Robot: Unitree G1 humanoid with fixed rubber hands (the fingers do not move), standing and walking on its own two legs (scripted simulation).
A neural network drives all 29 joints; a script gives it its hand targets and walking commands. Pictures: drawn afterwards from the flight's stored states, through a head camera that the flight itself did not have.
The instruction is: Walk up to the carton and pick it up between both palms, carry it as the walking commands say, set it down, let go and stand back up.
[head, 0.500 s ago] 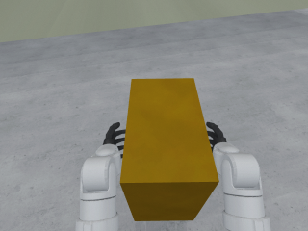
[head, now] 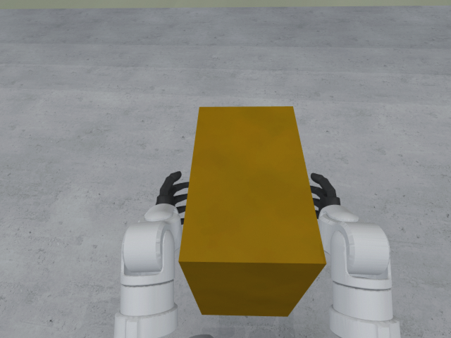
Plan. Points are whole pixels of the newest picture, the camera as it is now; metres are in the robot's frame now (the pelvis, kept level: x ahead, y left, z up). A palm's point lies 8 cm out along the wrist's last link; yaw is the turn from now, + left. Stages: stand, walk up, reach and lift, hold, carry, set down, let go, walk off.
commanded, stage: carry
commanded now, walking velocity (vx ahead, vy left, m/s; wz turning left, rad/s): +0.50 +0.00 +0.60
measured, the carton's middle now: (245, 215) +0.33 +0.00 +0.00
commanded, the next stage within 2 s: none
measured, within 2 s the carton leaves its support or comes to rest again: neither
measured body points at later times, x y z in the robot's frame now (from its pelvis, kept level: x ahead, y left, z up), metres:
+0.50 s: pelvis +0.31 +0.04 +0.00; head +0.36 +0.05 +0.45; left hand +0.59 +0.22 +0.06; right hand +0.63 -0.04 +0.05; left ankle +0.24 +0.09 -0.74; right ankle +0.38 -0.10 -0.69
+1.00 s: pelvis +0.49 +0.12 -0.01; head +0.51 +0.12 +0.44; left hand +0.74 +0.33 +0.07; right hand +0.82 +0.08 +0.07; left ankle +0.50 +0.23 -0.74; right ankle +0.54 -0.04 -0.74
